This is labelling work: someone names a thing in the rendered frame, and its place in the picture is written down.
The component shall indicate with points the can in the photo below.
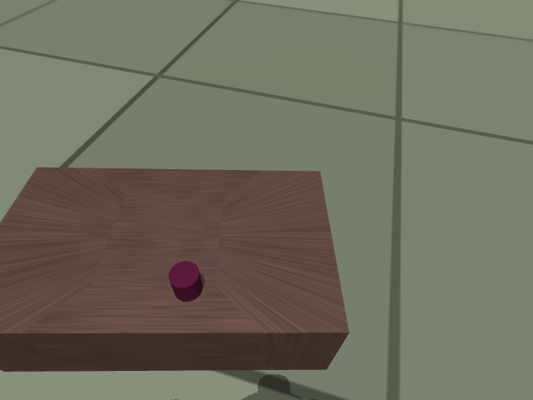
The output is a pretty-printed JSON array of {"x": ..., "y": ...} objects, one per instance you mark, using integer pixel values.
[{"x": 186, "y": 281}]

